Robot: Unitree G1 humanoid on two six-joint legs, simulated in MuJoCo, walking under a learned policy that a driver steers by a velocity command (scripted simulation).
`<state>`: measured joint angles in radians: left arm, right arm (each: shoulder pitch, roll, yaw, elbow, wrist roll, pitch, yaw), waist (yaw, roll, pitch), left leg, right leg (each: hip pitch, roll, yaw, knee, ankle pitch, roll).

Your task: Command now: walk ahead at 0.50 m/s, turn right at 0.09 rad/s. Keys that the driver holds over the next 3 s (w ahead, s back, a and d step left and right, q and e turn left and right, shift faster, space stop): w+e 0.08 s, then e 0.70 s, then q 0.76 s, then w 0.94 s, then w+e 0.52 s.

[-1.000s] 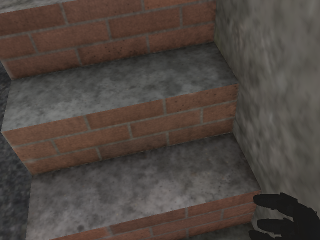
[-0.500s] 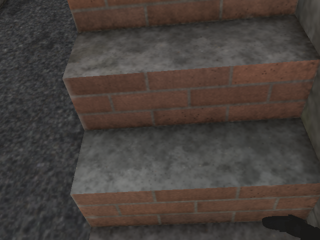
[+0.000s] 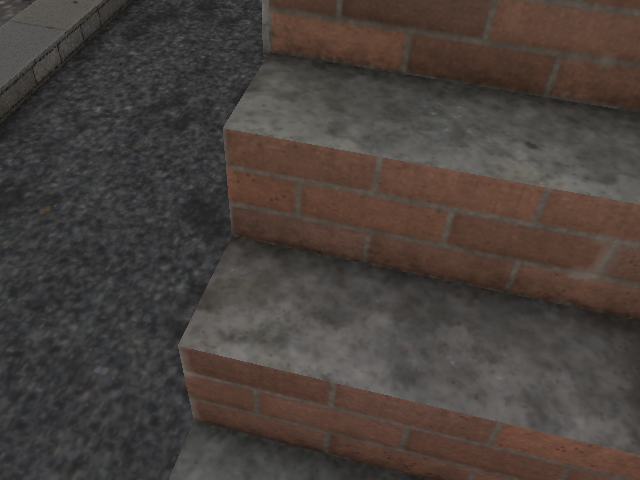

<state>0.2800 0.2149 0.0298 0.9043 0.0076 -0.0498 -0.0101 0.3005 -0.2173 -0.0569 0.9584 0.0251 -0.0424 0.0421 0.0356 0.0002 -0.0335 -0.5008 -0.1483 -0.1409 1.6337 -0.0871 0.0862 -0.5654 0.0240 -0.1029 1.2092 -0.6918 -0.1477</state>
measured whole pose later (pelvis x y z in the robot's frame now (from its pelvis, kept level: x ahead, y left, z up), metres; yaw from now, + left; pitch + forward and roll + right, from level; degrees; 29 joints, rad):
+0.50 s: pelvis +0.15 +0.02 +0.11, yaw -14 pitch +1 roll -2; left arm 0.15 0.26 0.01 0.72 -0.04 0.02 0.05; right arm 0.15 -0.26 -0.03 0.83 0.00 -0.02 -0.05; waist 0.05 0.00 0.08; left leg -0.05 0.09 0.14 0.31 -0.27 -0.02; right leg -1.05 -0.01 -0.04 2.07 -0.77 0.10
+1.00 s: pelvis +0.27 -0.01 +0.29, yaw -24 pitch +0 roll +2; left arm 0.10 0.09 -0.04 0.76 0.05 0.00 0.02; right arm 0.23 -0.12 0.03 0.81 0.01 0.04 -0.05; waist -0.04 0.01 -0.04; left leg -0.43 0.03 0.04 0.84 -0.29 -0.03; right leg -0.37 0.00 0.04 0.76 -0.38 -0.02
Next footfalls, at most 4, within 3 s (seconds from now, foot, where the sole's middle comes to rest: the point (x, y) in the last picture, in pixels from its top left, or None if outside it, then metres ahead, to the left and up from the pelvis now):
0.18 left None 0.17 0.12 -0.54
0.30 left None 0.15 0.14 -0.68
0.58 right None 0.27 -0.13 -0.46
1.02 left None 0.37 0.10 -0.46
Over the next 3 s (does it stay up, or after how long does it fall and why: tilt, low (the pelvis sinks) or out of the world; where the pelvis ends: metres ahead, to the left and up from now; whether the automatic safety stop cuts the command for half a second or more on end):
stays up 0.43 -0.01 0.34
